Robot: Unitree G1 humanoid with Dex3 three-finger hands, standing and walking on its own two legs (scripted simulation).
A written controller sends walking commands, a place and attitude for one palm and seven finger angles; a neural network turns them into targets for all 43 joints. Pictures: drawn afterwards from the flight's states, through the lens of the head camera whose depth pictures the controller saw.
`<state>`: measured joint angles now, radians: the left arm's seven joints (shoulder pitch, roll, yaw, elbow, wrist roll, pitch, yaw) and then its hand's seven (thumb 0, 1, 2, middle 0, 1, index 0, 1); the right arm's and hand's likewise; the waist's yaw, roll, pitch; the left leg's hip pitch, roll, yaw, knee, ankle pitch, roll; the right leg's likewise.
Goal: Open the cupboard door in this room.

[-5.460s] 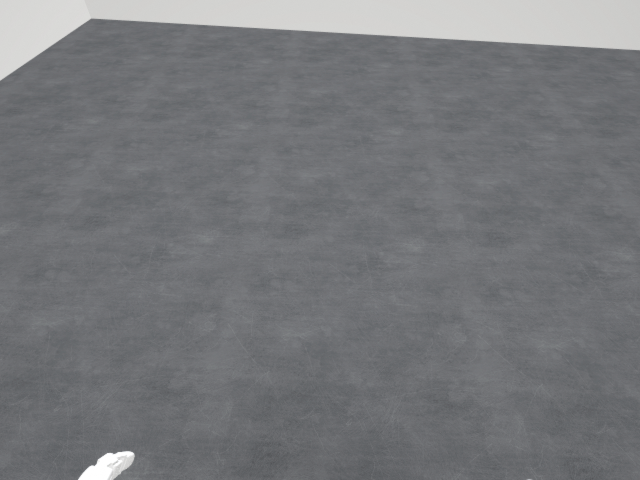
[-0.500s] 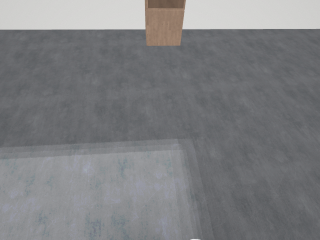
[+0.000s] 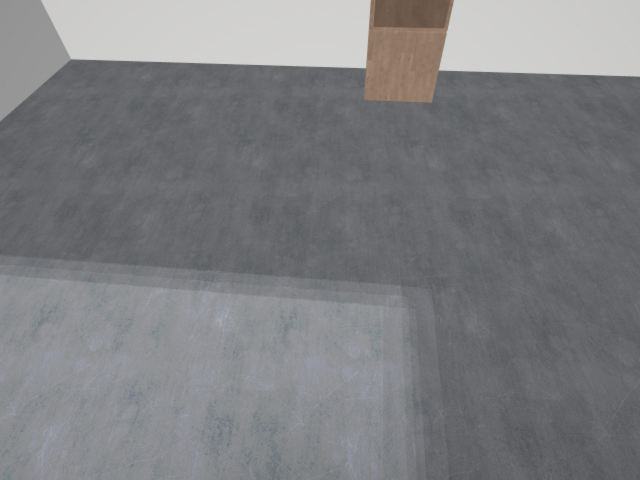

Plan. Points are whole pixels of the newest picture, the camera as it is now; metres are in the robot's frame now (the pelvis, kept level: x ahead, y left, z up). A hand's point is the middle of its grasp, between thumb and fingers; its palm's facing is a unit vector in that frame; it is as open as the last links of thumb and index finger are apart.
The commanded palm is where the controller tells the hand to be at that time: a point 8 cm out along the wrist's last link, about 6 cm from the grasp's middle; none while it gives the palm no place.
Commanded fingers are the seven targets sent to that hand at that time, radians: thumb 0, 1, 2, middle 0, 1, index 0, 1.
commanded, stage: turn or walk to find it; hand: left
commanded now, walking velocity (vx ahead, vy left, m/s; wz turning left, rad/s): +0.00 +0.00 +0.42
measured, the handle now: out of the picture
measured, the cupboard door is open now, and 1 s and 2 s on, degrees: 0 0 0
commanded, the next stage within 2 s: stand and wait in 0.76 s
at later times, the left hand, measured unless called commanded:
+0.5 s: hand out of the picture +0.04 +0.23 -0.16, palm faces +0.18 -0.94 -0.27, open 7.4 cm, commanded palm none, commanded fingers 0.00 0.90 0.90 -0.20 -0.30 -0.20 -0.30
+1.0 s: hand out of the picture -0.11 +0.16 -0.17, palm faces +0.39 -0.89 -0.23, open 7.3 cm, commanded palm none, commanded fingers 0.00 0.90 0.90 -0.20 -0.30 -0.20 -0.30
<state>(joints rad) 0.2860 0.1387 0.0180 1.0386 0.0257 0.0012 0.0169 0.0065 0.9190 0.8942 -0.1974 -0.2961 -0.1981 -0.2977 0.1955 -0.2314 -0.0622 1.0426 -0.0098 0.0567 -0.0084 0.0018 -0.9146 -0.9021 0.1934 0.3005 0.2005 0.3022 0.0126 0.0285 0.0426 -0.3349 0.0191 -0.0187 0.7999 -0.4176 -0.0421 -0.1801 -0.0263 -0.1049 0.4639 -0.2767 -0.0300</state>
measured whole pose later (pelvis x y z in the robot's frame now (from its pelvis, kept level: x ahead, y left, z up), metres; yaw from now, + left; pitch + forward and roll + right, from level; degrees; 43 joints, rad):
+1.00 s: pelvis -0.05 -0.02 +0.00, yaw +21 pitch +0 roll +1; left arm 0.30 0.17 0.02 1.00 0.03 0.00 0.02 0.00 0.92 0.89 -0.20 -0.30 -0.20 -0.30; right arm 0.19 -0.24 -0.05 1.04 -0.01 0.07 0.00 0.01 -0.92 -0.90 0.19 0.30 0.20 0.30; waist 0.03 0.02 0.07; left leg -0.32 0.04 0.01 0.78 -0.41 -0.06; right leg -0.20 -0.08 -0.20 0.51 -0.30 -0.02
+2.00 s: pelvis -0.08 -0.02 -0.01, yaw +16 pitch -1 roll +0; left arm 0.23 0.16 0.02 1.07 0.02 0.01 0.01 0.00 0.91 0.89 -0.19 -0.30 -0.19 -0.30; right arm 0.27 -0.19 -0.04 1.11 -0.01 0.02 -0.02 0.00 -0.91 -0.90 0.19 0.30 0.20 0.30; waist -0.02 0.04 0.03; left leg -0.24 0.06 0.10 0.54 -0.28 -0.02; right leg -0.29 0.00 -0.01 0.55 -0.26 -0.01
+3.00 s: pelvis -0.08 -0.01 +0.00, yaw +21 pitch -1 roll +0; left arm 0.21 0.20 0.01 1.08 0.01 0.01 0.02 0.00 0.91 0.89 -0.19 -0.30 -0.20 -0.30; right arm 0.23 -0.20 -0.02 1.11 -0.01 0.01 -0.01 0.00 -0.91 -0.90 0.19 0.30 0.20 0.30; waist 0.00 0.00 0.05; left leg -0.21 0.00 0.03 0.47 -0.24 0.01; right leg -0.22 -0.05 -0.07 0.47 -0.23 0.02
